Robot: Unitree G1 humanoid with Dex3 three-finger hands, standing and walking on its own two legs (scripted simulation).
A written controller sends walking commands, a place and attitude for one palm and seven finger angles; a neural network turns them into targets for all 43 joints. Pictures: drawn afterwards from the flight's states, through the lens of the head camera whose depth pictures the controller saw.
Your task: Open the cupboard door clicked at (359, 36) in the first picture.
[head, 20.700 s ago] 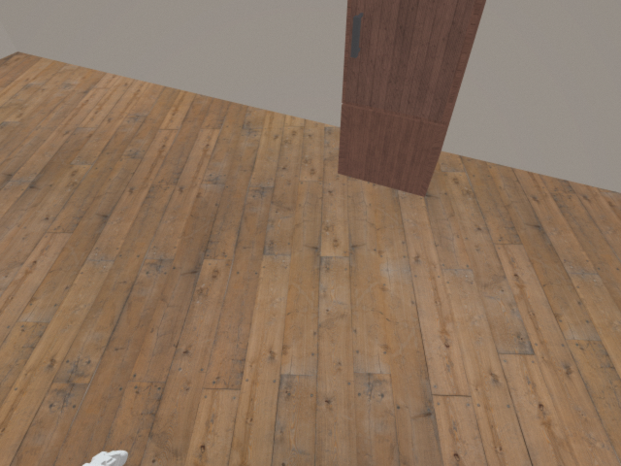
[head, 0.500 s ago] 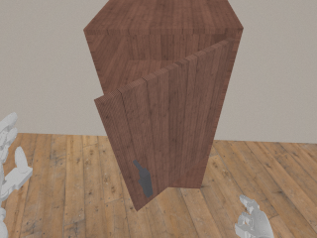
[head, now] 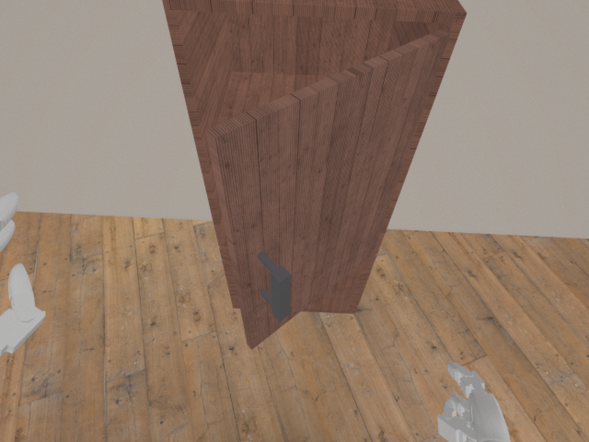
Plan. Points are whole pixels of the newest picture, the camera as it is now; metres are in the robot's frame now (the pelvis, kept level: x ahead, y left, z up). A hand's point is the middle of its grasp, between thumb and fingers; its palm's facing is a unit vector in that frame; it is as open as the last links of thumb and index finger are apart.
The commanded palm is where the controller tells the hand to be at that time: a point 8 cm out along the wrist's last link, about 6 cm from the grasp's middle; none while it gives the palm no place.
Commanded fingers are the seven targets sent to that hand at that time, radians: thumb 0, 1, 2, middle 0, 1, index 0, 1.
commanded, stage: step back with the hand held close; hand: left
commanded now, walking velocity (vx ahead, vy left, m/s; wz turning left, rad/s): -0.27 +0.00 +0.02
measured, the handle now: (272, 286) +0.36 +0.06 -0.06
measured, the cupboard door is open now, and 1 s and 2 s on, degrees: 42 42 42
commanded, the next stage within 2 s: stop stepping back and stand still in 0.66 s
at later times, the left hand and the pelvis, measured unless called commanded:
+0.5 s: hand out of the picture +0.13 +0.28 +0.17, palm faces +0.45 -0.72 -0.53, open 7.4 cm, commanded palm +0.06 +0.30 +0.18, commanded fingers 0.00 0.90 0.90 -0.20 -0.30 -0.20 -0.30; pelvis -0.06 +0.00 -0.01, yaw +4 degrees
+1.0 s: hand out of the picture +0.05 +0.25 +0.17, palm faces +0.33 -0.77 -0.55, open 7.4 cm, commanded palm -0.01 +0.29 +0.18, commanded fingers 0.00 0.90 0.90 -0.20 -0.30 -0.20 -0.30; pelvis -0.16 -0.01 +0.00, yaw -1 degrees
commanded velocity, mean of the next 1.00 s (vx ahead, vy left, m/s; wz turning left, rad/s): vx -0.22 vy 0.00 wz -0.04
